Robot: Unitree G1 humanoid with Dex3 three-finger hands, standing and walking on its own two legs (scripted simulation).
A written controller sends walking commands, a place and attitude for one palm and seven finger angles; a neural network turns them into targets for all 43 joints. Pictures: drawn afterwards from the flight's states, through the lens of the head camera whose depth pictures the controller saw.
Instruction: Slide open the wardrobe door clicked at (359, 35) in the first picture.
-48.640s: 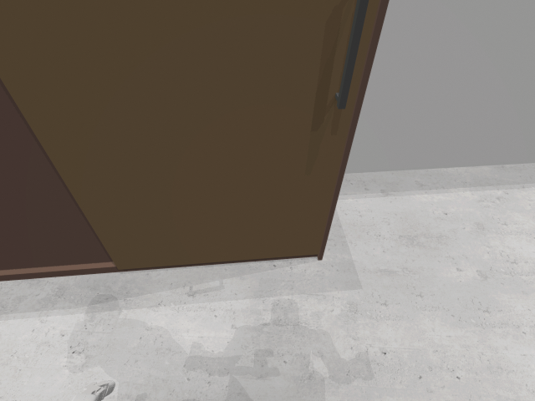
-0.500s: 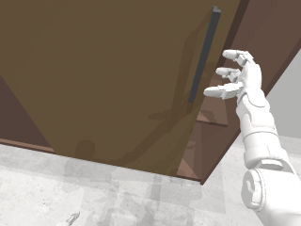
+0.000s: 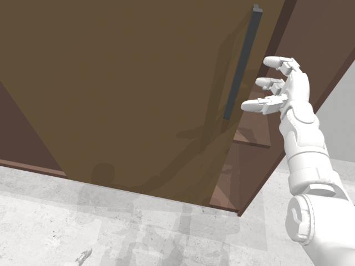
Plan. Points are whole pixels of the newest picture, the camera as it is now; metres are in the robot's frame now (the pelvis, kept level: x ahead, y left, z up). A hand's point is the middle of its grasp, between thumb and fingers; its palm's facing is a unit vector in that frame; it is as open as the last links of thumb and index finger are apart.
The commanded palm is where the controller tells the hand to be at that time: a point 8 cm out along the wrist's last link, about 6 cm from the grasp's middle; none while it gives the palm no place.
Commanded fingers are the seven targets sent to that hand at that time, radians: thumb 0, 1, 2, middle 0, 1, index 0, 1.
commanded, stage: move the hooked fingers beside the handle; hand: right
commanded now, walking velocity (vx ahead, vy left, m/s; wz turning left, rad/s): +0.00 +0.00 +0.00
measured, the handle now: (238, 70) +0.54 -0.08 +0.18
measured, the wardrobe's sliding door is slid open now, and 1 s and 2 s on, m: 0.18 0.18 0.18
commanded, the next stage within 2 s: feel for the door with the fingertips in 1.00 s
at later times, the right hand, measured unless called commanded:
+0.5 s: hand (263, 87) +0.47 -0.13 +0.19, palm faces +0.10 +1.00 +0.02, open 14.0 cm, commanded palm +0.43 -0.19 +0.19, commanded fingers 0.00 0.50 -0.30 0.30 1.20 0.30 1.20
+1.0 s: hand (265, 89) +0.45 -0.13 +0.20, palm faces +0.08 +1.00 -0.01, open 14.0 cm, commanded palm +0.43 -0.19 +0.19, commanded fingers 0.00 0.50 -0.30 0.30 1.20 0.30 1.20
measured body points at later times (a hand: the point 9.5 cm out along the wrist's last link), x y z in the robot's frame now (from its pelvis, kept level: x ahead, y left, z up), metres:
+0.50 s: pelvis +0.01 +0.00 +0.00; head +0.02 +0.02 +0.45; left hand +0.10 +0.26 -0.12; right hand +0.46 -0.19 +0.19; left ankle -0.02 +0.12 -0.74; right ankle +0.01 -0.13 -0.74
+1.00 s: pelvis +0.00 +0.01 +0.00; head +0.01 +0.02 +0.45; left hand +0.12 +0.25 -0.11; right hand +0.44 -0.19 +0.20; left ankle -0.02 +0.12 -0.74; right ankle +0.01 -0.13 -0.74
